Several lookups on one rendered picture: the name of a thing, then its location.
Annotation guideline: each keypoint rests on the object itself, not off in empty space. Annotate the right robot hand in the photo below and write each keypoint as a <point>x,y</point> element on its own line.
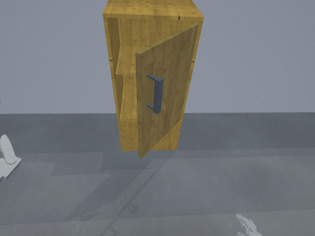
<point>248,226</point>

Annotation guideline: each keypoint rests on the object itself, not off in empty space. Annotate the cupboard door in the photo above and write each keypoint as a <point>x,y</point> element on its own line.
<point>169,58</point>

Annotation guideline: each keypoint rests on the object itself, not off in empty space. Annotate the left robot hand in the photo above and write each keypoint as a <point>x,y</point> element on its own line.
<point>9,162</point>

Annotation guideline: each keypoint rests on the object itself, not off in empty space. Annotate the handle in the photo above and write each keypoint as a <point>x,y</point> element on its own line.
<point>158,89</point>

